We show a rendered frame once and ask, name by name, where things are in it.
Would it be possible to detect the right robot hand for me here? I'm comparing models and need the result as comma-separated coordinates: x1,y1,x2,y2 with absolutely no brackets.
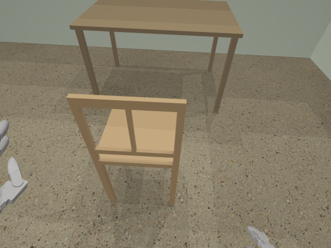
247,226,275,248

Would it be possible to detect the chair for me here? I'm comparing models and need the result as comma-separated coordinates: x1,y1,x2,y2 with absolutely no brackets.
66,94,187,206

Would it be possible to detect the table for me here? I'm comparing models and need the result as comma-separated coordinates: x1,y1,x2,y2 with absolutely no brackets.
69,0,243,112

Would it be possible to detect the left robot hand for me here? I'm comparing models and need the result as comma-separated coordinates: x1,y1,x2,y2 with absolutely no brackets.
0,120,28,213

